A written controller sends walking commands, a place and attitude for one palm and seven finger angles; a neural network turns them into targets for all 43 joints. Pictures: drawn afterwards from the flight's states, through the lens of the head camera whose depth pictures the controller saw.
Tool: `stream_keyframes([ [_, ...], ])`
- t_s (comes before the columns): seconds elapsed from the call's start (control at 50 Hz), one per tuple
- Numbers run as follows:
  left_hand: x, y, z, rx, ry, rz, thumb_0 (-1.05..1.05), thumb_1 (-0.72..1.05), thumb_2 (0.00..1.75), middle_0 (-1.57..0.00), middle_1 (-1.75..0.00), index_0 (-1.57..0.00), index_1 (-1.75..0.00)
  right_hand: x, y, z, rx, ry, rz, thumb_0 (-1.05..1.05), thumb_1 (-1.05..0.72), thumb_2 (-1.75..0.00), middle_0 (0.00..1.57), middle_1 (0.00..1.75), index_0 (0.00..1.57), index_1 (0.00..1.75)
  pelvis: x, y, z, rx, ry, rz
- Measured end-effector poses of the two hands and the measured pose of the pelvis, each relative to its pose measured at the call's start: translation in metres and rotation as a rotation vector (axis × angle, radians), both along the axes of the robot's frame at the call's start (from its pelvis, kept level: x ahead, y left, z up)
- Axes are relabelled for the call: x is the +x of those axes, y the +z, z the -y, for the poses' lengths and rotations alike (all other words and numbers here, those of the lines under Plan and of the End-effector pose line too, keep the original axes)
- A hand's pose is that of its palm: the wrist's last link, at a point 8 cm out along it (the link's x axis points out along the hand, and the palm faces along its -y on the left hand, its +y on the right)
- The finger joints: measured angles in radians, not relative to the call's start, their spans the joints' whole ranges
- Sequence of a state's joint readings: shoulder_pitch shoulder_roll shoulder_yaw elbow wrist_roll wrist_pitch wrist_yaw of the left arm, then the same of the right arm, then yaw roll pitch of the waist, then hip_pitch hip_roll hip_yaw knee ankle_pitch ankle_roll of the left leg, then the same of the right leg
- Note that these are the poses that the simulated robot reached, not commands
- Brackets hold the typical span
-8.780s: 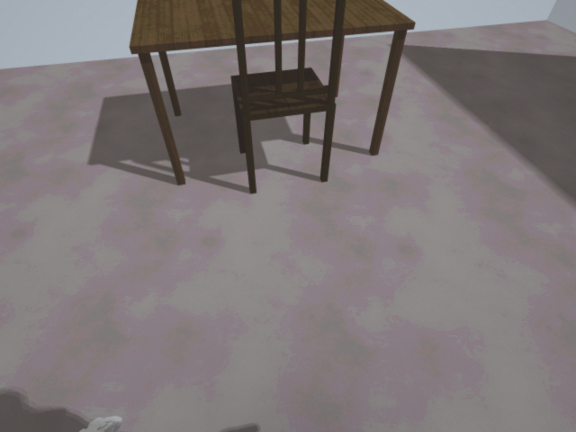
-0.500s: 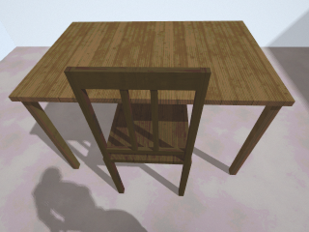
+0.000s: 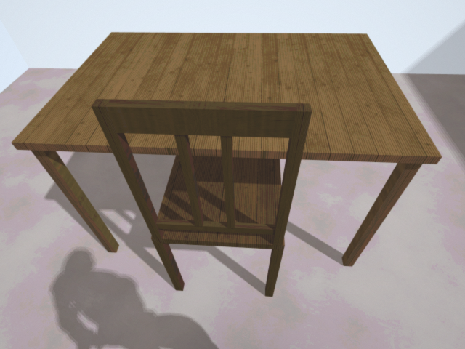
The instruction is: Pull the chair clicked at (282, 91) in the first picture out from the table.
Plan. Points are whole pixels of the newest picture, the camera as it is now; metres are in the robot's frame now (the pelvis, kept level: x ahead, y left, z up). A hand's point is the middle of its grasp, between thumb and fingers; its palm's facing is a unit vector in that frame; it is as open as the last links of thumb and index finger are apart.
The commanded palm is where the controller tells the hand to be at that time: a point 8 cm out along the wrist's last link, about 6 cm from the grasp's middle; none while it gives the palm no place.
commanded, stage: shuffle to correct the standing spot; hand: left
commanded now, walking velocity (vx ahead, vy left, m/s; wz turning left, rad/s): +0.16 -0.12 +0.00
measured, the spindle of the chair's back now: (191, 185) +0.49 +0.14 -0.06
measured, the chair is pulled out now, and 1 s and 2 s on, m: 0.00 0.00 0.00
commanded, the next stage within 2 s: come to a stop and stand still in 0.18 s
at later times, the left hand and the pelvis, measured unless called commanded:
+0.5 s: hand out of the picture +0.02 +0.15 -0.18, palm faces +0.04 -0.99 -0.15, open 7.4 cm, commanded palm none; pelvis +0.05 +0.00 -0.01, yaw +0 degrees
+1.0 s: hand out of the picture +0.00 +0.17 -0.17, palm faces +0.03 -0.98 -0.20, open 7.4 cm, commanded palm none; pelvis +0.01 +0.00 +0.00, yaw +0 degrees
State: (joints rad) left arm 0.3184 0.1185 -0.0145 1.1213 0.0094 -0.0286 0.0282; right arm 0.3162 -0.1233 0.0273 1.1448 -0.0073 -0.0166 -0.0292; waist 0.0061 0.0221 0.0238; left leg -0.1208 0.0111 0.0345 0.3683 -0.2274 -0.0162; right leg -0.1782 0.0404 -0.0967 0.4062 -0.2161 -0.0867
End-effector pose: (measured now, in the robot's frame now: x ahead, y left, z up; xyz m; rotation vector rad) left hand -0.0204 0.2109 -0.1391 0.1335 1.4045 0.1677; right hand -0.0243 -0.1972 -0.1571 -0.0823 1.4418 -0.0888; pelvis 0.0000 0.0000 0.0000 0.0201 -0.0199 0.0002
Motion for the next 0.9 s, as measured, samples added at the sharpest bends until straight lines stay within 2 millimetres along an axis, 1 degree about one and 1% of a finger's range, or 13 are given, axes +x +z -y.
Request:
stream_keyframes([
  [0.14, 0.0, -0.007, 0.005, -0.021, 0.007, -0.015, 0.0, 0.91, 0.9, -0.2, -0.3, -0.19, -0.3, -0.006, 0.0, 0.004, -0.011, -0.01, -0.026, 0.01, -0.91, -0.9, 0.2, 0.3, 0.2, 0.3, 0.007, -0.003, 0.003, -0.004, -0.002, -0.003],
  [0.28, 0.006, -0.015, 0.011, -0.049, 0.015, -0.049, 0.0, 0.91, 0.9, -0.2, -0.3, -0.19, -0.3, -0.004, 0.003, 0.006, -0.033, -0.031, -0.062, 0.01, -0.91, -0.9, 0.2, 0.3, 0.2, 0.3, 0.024, -0.007, 0.006, -0.004, -0.004, -0.018],
  [0.38, 0.019, -0.017, 0.015, -0.055, 0.015, -0.06, 0.0, 0.91, 0.9, -0.2, -0.3, -0.19, -0.3, 0.008, 0.001, 0.005, -0.038, -0.035, -0.071, 0.01, -0.91, -0.9, 0.2, 0.3, 0.2, 0.3, 0.038, -0.009, 0.006, -0.004, -0.004, -0.029],
  [0.5, 0.036, -0.014, 0.015, -0.04, 0.014, -0.042, 0.01, 0.91, 0.9, -0.2, -0.3, -0.2, -0.3, 0.036, 0.001, 0.001, -0.039, -0.03, -0.034, 0.01, -0.91, -0.9, 0.2, 0.3, 0.2, 0.3, 0.046, -0.006, 0.005, -0.005, -0.003, -0.032],
  [0.56, 0.038, -0.012, 0.008, -0.024, 0.013, -0.038, 0.01, 0.92, 0.9, -0.2, -0.3, -0.2, -0.3, 0.046, 0.002, 0.004, -0.053, -0.021, -0.014, 0.02, -0.92, -0.9, 0.2, 0.3, 0.2, 0.3, 0.045, -0.005, 0.003, -0.003, -0.003, -0.03],
  [0.7, 0.041, -0.006, -0.01, 0.017, 0.005, 0.002, 0.01, 0.92, 0.9, -0.2, -0.3, -0.2, -0.3, 0.053, 0.0, 0.013, -0.069, -0.013, 0.03, 0.02, -0.93, -0.9, 0.2, 0.3, 0.2, 0.3, 0.033, -0.004, -0.001, 0.0, -0.006, -0.018],
  [0.8, 0.04, -0.002, -0.014, 0.026, -0.01, 0.03, 0.01, 0.91, 0.9, -0.2, -0.3, -0.19, -0.3, 0.049, 0.002, 0.016, -0.064, -0.008, 0.055, 0.02, -0.93, -0.9, 0.2, 0.3, 0.2, 0.3, 0.022, -0.002, -0.002, 0.0, -0.008, -0.004],
  [0.9, 0.032, -0.001, -0.013, 0.021, -0.016, 0.039, 0.01, 0.92, 0.9, -0.2, -0.3, -0.19, -0.3, 0.035, 0.004, 0.015, -0.053, -0.001, 0.05, 0.01, -0.93, -0.9, 0.2, 0.3, 0.2, 0.3, 0.013, -0.001, 0.0, -0.001, -0.006, 0.002],
])
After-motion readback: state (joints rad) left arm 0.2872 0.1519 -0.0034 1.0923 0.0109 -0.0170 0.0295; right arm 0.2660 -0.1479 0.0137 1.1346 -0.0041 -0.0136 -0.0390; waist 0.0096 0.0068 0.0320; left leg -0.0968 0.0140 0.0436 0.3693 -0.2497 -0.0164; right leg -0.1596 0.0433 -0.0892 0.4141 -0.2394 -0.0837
